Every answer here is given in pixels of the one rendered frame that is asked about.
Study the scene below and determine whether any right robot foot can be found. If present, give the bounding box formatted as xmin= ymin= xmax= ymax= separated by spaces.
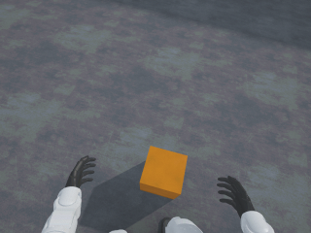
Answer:
xmin=161 ymin=216 xmax=171 ymax=233

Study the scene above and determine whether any right robot forearm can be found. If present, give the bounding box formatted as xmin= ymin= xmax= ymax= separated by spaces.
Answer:
xmin=240 ymin=211 xmax=275 ymax=233

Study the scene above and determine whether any left robot hand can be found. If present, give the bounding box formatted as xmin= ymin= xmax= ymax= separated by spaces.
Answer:
xmin=65 ymin=155 xmax=96 ymax=188

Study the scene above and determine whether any right robot thigh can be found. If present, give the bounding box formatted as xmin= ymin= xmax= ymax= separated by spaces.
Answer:
xmin=165 ymin=218 xmax=203 ymax=233

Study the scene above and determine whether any left robot forearm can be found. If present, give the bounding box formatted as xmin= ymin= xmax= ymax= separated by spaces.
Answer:
xmin=41 ymin=186 xmax=82 ymax=233

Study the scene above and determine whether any carton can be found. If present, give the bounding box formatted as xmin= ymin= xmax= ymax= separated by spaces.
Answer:
xmin=139 ymin=146 xmax=188 ymax=200

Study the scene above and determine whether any right robot hand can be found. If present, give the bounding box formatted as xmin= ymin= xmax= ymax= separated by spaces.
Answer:
xmin=217 ymin=176 xmax=256 ymax=218

